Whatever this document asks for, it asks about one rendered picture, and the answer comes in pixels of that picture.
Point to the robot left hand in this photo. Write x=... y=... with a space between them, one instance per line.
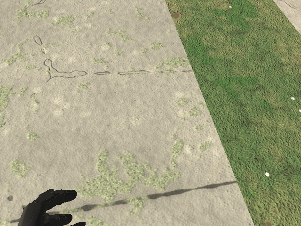
x=34 y=214

